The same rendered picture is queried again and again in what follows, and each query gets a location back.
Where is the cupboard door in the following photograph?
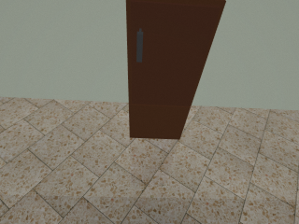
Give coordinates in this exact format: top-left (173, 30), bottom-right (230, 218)
top-left (131, 0), bottom-right (221, 106)

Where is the handle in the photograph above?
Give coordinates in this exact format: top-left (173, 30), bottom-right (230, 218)
top-left (136, 28), bottom-right (144, 63)

